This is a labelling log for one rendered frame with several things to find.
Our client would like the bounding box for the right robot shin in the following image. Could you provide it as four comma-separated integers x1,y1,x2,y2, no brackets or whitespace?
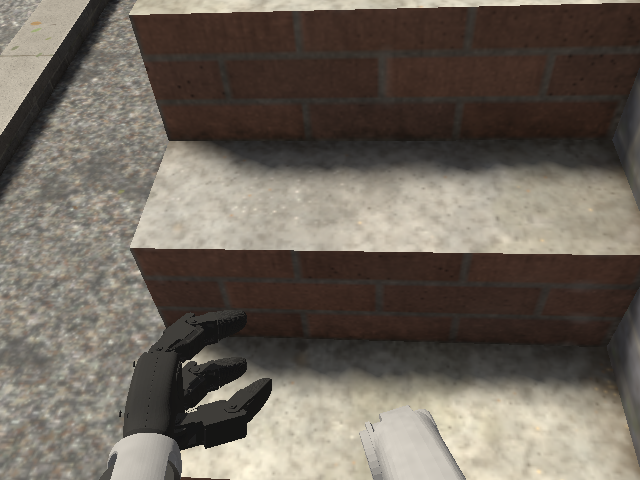
415,409,441,436

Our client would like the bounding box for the left robot hand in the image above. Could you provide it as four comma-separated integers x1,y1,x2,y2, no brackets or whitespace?
119,310,272,451

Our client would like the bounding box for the robot right thigh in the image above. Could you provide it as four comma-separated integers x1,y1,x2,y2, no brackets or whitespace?
359,405,466,480

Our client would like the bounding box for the robot left forearm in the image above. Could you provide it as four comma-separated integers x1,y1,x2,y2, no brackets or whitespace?
99,433,182,480

